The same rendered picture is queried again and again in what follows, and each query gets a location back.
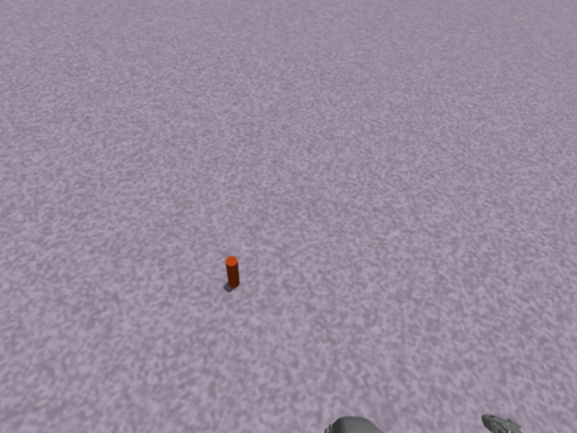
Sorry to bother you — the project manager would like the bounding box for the right robot hand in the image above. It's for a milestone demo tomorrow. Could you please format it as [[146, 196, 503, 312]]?
[[481, 414, 524, 433]]

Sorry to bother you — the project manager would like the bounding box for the can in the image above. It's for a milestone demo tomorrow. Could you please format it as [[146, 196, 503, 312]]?
[[225, 256, 240, 288]]

